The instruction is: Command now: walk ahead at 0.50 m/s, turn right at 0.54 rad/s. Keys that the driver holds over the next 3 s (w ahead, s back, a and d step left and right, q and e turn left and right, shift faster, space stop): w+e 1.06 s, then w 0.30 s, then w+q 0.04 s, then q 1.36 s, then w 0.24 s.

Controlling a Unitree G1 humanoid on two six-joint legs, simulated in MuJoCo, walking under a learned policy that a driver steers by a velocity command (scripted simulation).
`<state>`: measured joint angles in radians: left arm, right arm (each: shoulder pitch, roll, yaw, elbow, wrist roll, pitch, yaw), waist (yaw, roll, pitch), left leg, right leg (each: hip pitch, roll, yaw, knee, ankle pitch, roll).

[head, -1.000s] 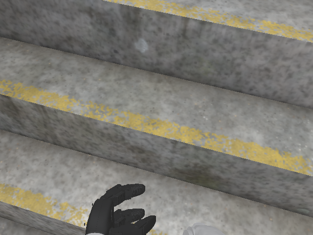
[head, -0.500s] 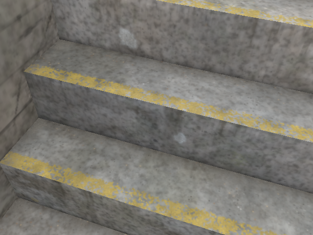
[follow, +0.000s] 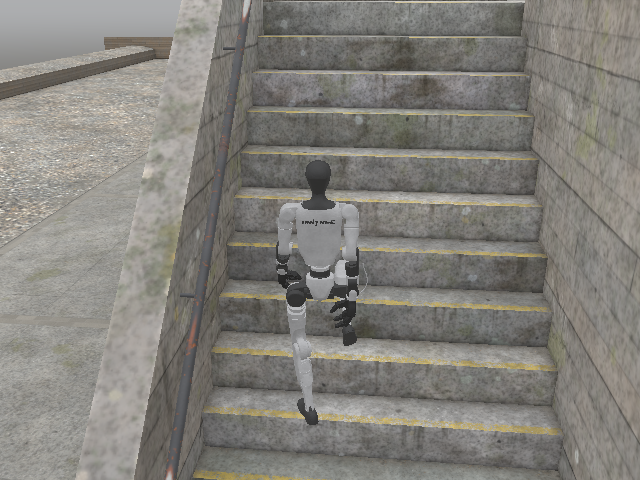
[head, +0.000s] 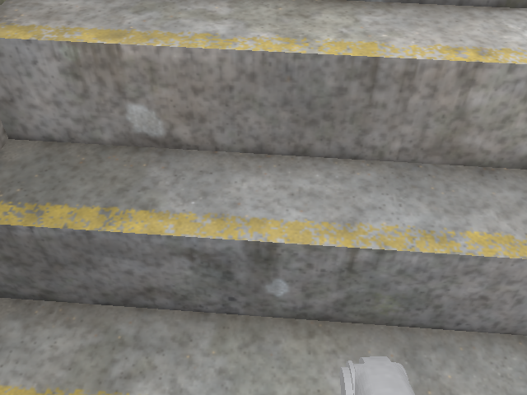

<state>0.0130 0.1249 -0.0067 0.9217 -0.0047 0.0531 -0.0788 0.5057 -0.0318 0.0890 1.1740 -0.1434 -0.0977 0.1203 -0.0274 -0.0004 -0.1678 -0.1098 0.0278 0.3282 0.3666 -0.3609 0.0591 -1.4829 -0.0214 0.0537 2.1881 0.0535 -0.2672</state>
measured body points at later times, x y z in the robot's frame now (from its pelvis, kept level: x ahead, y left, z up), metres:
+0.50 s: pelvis +0.19 -0.01 +0.18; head +0.18 +0.00 +0.63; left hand +0.18 +0.18 +0.02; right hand +0.38 -0.25 +0.12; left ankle +0.27 +0.12 -0.22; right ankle +0.14 -0.12 -0.52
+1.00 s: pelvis +0.38 +0.00 +0.42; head +0.37 +0.01 +0.87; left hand +0.61 +0.11 +0.29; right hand +0.24 -0.16 +0.27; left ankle +0.41 +0.12 -0.31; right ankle +0.39 -0.17 +0.00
